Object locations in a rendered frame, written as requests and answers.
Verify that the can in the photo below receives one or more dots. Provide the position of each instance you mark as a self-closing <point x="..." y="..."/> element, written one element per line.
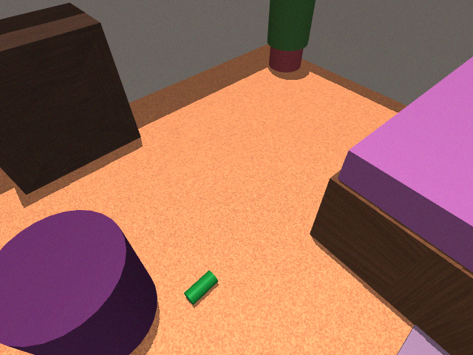
<point x="203" y="285"/>

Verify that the bed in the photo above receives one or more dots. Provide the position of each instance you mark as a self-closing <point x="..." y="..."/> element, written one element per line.
<point x="399" y="213"/>

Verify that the potted plant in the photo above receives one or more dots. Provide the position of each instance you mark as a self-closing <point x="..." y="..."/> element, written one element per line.
<point x="288" y="32"/>

